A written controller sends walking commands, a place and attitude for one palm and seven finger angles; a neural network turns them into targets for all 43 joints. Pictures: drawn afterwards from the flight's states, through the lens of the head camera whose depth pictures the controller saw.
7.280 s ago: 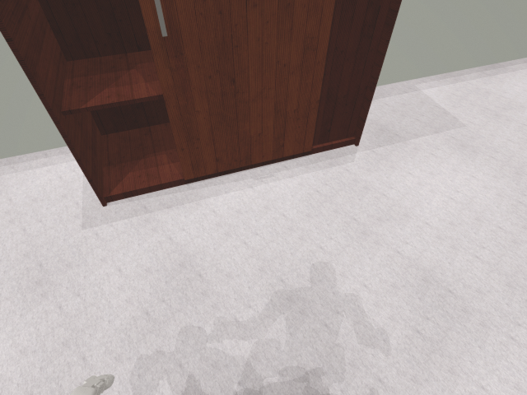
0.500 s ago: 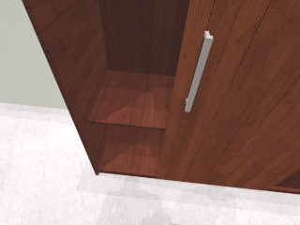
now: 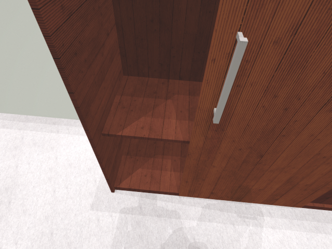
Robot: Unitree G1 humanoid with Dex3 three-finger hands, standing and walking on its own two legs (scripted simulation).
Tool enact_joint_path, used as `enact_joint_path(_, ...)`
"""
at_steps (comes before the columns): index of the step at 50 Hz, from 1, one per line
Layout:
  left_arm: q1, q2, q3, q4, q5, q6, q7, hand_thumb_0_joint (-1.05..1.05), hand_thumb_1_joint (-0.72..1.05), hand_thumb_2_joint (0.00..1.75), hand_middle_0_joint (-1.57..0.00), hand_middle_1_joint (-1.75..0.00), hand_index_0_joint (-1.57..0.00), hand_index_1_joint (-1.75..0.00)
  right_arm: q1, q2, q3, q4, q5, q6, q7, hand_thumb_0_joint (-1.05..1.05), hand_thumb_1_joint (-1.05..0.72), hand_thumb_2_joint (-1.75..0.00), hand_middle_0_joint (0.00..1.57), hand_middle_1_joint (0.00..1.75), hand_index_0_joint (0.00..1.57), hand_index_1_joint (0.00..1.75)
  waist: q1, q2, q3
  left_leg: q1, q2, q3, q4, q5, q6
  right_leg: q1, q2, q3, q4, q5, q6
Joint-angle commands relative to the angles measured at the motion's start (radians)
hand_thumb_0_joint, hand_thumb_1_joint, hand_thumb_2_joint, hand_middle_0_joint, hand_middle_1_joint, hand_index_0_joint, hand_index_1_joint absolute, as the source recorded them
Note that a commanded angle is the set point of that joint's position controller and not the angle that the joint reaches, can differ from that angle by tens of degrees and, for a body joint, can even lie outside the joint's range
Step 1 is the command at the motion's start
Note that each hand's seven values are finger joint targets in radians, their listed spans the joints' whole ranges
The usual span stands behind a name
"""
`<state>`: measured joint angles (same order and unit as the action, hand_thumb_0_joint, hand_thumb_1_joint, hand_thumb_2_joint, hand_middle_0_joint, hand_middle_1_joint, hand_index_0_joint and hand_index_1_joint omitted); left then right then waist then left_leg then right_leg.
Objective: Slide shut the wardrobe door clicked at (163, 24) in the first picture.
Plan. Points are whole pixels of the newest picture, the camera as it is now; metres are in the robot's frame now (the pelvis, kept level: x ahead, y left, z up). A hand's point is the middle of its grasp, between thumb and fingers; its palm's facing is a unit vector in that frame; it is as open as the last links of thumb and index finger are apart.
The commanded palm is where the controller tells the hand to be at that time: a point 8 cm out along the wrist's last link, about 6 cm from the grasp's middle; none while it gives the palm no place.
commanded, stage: look again from close up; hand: right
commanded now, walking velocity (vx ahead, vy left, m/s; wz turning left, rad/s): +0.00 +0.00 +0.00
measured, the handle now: (226, 84) +0.50 -0.12 +0.15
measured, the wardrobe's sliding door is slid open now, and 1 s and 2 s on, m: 0.40 0.40 0.40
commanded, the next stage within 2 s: raise the hand with hooked fingers in 0.18 s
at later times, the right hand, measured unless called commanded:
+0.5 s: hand (257, 224) +0.19 -0.19 +0.01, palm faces +0.19 +0.98 -0.08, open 7.5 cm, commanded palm +0.11 -0.23 -0.04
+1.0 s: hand (280, 234) +0.17 -0.22 +0.02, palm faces +0.00 +1.00 -0.04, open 10.4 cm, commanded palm +0.13 -0.28 +0.04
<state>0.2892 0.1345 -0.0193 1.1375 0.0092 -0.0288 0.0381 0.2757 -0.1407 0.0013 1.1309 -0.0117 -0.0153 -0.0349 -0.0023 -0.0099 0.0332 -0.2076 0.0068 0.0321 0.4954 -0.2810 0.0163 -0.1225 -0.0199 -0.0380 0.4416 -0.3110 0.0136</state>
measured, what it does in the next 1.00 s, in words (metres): shifts its weight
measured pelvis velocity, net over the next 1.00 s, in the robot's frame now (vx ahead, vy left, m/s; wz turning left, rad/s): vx -0.05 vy -0.02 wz -0.05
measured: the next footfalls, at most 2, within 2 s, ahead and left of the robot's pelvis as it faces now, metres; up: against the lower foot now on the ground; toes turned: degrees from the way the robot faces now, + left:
none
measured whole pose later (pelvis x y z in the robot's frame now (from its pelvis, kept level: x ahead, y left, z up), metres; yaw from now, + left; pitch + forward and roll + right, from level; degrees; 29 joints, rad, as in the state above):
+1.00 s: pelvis -0.05 -0.02 -0.05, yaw -3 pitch +7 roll +3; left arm 0.26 0.18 -0.10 0.57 -0.03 -0.26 0.05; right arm 0.27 -0.27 -0.17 -0.03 0.27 -0.22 0.30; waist -0.02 -0.03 -0.08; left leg -0.61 0.03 0.10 0.88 -0.38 0.00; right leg -0.61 -0.02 0.03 0.96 -0.47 -0.01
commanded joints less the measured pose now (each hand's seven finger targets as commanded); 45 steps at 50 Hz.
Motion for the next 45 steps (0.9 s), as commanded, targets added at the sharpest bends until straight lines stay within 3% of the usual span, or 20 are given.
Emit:
enact_joint_path(1, 0.077, 0.075, 0.018, -0.016, 0.002, -0.004, 0.001, 0.00, 0.90, 0.90, -0.20, -0.30, -0.20, -0.30, 0.062, -0.103, -0.018, -0.033, 0.000, -0.015, -0.002, 0.00, -0.90, -0.90, 0.20, 0.30, 0.20, 0.30, -0.001, 0.031, 0.033, 0.028, 0.097, -0.087, -0.083, 0.241, 0.029, -0.066, -0.073, 0.053, -0.068, 0.182, -0.038)
enact_joint_path(13, 0.082, 0.072, 0.019, -0.010, 0.004, -0.004, 0.002, 0.00, 0.90, 0.90, -0.20, -0.30, -0.20, -0.30, 0.075, -0.097, -0.019, -0.027, 0.001, -0.017, -0.002, 0.00, -0.90, -0.90, 0.20, 0.30, 0.20, 0.30, -0.001, 0.023, 0.031, 0.026, 0.097, -0.092, -0.087, 0.272, 0.031, -0.053, -0.074, 0.048, -0.064, 0.199, -0.032)
enact_joint_path(14, -0.068, 0.125, 0.039, -0.086, -0.009, -0.005, -0.008, 0.00, 0.90, 0.90, -0.20, -0.30, -0.20, -0.30, 0.184, -0.142, -0.029, 0.017, -0.005, -0.035, -0.042, 0.00, -0.90, -0.90, 0.20, 0.30, 0.20, 0.30, -0.063, 0.101, 0.056, 0.046, 0.172, -0.175, -0.096, 0.787, -0.021, -0.162, -0.073, -0.007, 0.179, 0.153, 0.001)
enact_joint_path(15, -0.025, 0.297, 0.045, -0.438, -0.054, -0.172, 0.040, 0.00, 0.90, 0.90, -0.20, -0.30, -0.20, -0.30, -0.601, -0.334, -0.070, -1.564, 0.219, -0.265, -0.027, 0.00, -0.88, -0.89, 0.20, 0.32, 0.20, 0.32, 0.090, -0.133, -0.459, 0.168, 0.094, -0.123, 0.001, 0.594, 0.014, 0.082, 0.020, 0.007, 0.005, 0.307, -0.045)
enact_joint_path(16, -0.132, 0.203, 0.025, -0.401, -0.060, -0.252, 0.078, 0.00, 0.90, 0.90, -0.20, -0.30, -0.20, -0.30, -0.463, -0.423, -0.164, -1.555, 0.153, -0.249, -0.091, 0.00, -0.85, -0.88, 0.20, 0.33, 0.20, 0.33, 0.025, -0.243, -0.368, 0.088, 0.025, -0.102, 0.032, 0.377, 0.023, 0.086, 0.009, -0.029, 0.032, 0.333, -0.049)
enact_joint_path(17, -0.072, 0.166, 0.048, -0.418, -0.044, -0.299, 0.068, 0.00, 0.90, 0.90, -0.20, -0.30, -0.20, -0.30, 0.068, -0.087, 0.008, -1.211, 0.122, -0.081, -0.095, 0.00, -0.83, -0.87, 0.21, 0.34, 0.21, 0.34, 0.010, -0.215, -0.300, 0.050, 0.007, -0.030, 0.047, 0.280, 0.032, 0.007, -0.011, 0.019, -0.006, 0.486, -0.048)
enact_joint_path(18, -0.068, 0.176, 0.047, -0.391, -0.069, -0.315, 0.067, 0.00, 0.90, 0.90, -0.20, -0.30, -0.20, -0.30, 0.129, 0.044, 0.074, -1.145, 0.165, -0.026, -0.085, 0.00, -0.81, -0.86, 0.21, 0.36, 0.21, 0.36, 0.025, -0.091, -0.184, -0.024, 0.014, 0.029, 0.034, 0.281, 0.011, -0.046, -0.006, 0.038, 0.043, 0.453, -0.034)
enact_joint_path(19, -0.090, 0.218, 0.063, -0.449, -0.063, -0.332, 0.062, 0.00, 0.90, 0.90, -0.20, -0.30, -0.20, -0.30, 0.009, -0.022, 0.033, -1.269, 0.172, -0.075, -0.072, 0.00, -0.78, -0.85, 0.21, 0.37, 0.21, 0.37, 0.046, -0.013, -0.102, -0.096, 0.014, 0.035, 0.031, 0.256, -0.003, -0.100, 0.006, 0.054, 0.078, 0.352, -0.036)
enact_joint_path(20, -0.069, 0.234, 0.078, -0.468, -0.038, -0.344, 0.058, 0.00, 0.90, 0.90, -0.20, -0.30, -0.20, -0.30, 0.023, -0.072, -0.018, -1.263, 0.161, -0.127, -0.053, 0.00, -0.76, -0.84, 0.21, 0.39, 0.21, 0.39, 0.063, 0.097, -0.136, -0.152, 0.010, 0.050, 0.039, 0.196, -0.012, -0.134, 0.019, 0.045, 0.117, 0.279, -0.042)
enact_joint_path(22, -0.077, 0.218, 0.091, -0.531, -0.021, -0.358, 0.032, 0.00, 0.90, 0.90, -0.20, -0.30, -0.20, -0.30, 0.195, -0.006, -0.037, -1.104, 0.177, -0.228, 0.036, 0.00, -0.71, -0.82, 0.21, 0.42, 0.21, 0.42, 0.017, 0.243, -0.088, -0.239, 0.007, 0.056, 0.090, 0.074, -0.017, -0.288, 0.037, 0.040, 0.190, 0.167, -0.033)
enact_joint_path(24, -0.111, 0.220, 0.104, -0.588, -0.018, -0.360, -0.001, 0.00, 0.90, 0.90, -0.20, -0.30, -0.20, -0.30, 0.325, 0.022, -0.070, -0.991, 0.230, -0.379, 0.163, 0.00, -0.67, -0.80, 0.22, 0.45, 0.22, 0.45, -0.032, 0.314, -0.066, -0.302, 0.014, 0.027, 0.167, -0.034, -0.012, -0.459, 0.043, 0.034, 0.275, 0.051, -0.016)
enact_joint_path(26, -0.128, 0.237, 0.119, -0.652, -0.017, -0.344, -0.040, 0.00, 0.90, 0.90, -0.20, -0.30, -0.20, -0.30, 0.364, -0.066, -0.181, -0.980, 0.280, -0.528, 0.317, 0.00, -0.62, -0.78, 0.22, 0.48, 0.22, 0.48, -0.074, 0.160, -0.133, -0.277, 0.032, -0.029, 0.266, 0.010, 0.021, -0.534, 0.059, 0.018, 0.372, 0.047, 0.004)
enact_joint_path(27, -0.144, 0.241, 0.123, -0.694, -0.021, -0.332, -0.048, 0.00, 0.90, 0.90, -0.20, -0.30, -0.20, -0.30, 0.345, -0.129, -0.235, -1.030, 0.279, -0.555, 0.354, 0.00, -0.60, -0.77, 0.22, 0.50, 0.22, 0.50, -0.085, 0.117, -0.200, -0.261, 0.039, -0.041, 0.296, 0.033, 0.023, -0.563, 0.066, 0.000, 0.398, 0.055, -0.003)
enact_joint_path(29, -0.186, 0.241, 0.117, -0.782, -0.033, -0.288, -0.045, 0.00, 0.90, 0.90, -0.20, -0.30, -0.20, -0.30, 0.305, -0.154, -0.240, -1.115, 0.277, -0.484, 0.370, 0.00, -0.55, -0.75, 0.22, 0.53, 0.22, 0.53, -0.098, 0.080, -0.234, -0.268, 0.033, -0.050, 0.298, -0.033, 0.016, -0.587, 0.080, -0.030, 0.401, 0.012, -0.020)
enact_joint_path(32, -0.179, 0.237, 0.101, -0.860, -0.040, -0.237, -0.021, 0.00, 0.90, 0.90, -0.20, -0.30, -0.20, -0.30, 0.130, -0.169, -0.233, -1.307, 0.290, -0.383, 0.311, 0.00, -0.48, -0.72, 0.23, 0.57, 0.23, 0.57, -0.058, 0.034, -0.232, -0.315, 0.017, -0.059, 0.280, -0.143, 0.010, -0.578, 0.070, -0.009, 0.398, -0.048, -0.030)
enact_joint_path(36, -0.089, 0.224, 0.078, -0.837, -0.021, -0.237, 0.001, 0.00, 0.90, 0.90, -0.20, -0.30, -0.20, -0.30, -0.101, -0.200, -0.213, -1.566, 0.254, -0.444, 0.216, 0.00, -0.39, -0.68, 0.24, 0.63, 0.24, 0.63, 0.019, -0.062, -0.294, -0.376, -0.014, -0.013, 0.335, -0.025, 0.010, -0.479, 0.032, 0.046, 0.426, 0.016, -0.041)
enact_joint_path(38, -0.073, 0.222, 0.064, -0.805, -0.021, -0.256, 0.008, 0.00, 0.90, 0.90, -0.20, -0.30, -0.20, -0.30, -0.099, -0.171, -0.163, -1.558, 0.240, -0.474, 0.224, 0.00, -0.34, -0.66, 0.24, 0.66, 0.24, 0.66, 0.041, -0.123, -0.297, -0.406, -0.018, 0.005, 0.335, -0.019, 0.013, -0.433, 0.024, 0.061, 0.425, 0.022, -0.038)
enact_joint_path(40, -0.073, 0.234, 0.051, -0.777, -0.026, -0.277, 0.016, 0.00, 0.90, 0.90, -0.20, -0.30, -0.20, -0.30, -0.129, -0.175, -0.132, -1.527, 0.249, -0.478, 0.261, 0.00, -0.29, -0.64, 0.24, 0.69, 0.24, 0.69, 0.061, -0.115, -0.281, -0.412, -0.022, 0.014, 0.319, -0.043, 0.010, -0.428, 0.020, 0.079, 0.413, -0.003, -0.038)
enact_joint_path(42, -0.081, 0.246, 0.040, -0.761, -0.036, -0.288, 0.025, 0.00, 0.90, 0.90, -0.20, -0.30, -0.20, -0.30, -0.137, -0.205, -0.144, -1.455, 0.261, -0.427, 0.308, 0.00, -0.25, -0.62, 0.25, 0.72, 0.25, 0.72, 0.058, -0.088, -0.261, -0.387, -0.024, 0.018, 0.293, -0.075, 0.008, -0.442, 0.018, 0.091, 0.390, -0.039, -0.038)
enact_joint_path(45, -0.107, 0.242, 0.029, -0.752, -0.052, -0.297, 0.035, 0.00, 0.90, 0.90, -0.20, -0.30, -0.20, -0.30, -0.065, -0.233, -0.208, -1.342, 0.283, -0.308, 0.341, 0.00, -0.18, -0.59, 0.25, 0.76, 0.25, 0.76, 0.014, -0.035, -0.247, -0.313, -0.019, 0.029, 0.248, -0.114, 0.005, -0.466, 0.021, 0.100, 0.327, -0.067, -0.033)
